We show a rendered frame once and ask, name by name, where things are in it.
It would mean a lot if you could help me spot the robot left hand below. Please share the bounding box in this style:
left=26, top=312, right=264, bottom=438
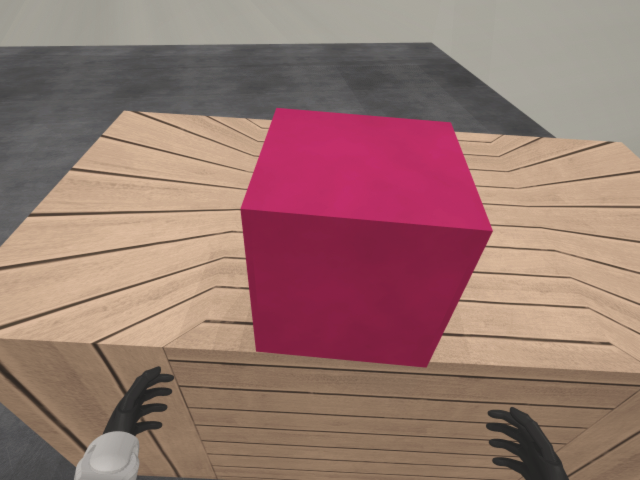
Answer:
left=102, top=366, right=174, bottom=436

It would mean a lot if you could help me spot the pedestal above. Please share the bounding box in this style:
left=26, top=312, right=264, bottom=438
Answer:
left=0, top=111, right=640, bottom=480

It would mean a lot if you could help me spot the robot right hand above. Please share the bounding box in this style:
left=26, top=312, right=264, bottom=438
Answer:
left=486, top=407, right=569, bottom=480

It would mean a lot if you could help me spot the carton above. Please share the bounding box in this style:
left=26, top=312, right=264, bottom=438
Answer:
left=240, top=108, right=493, bottom=368

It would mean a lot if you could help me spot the robot left forearm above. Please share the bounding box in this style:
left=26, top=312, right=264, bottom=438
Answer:
left=74, top=431, right=139, bottom=480

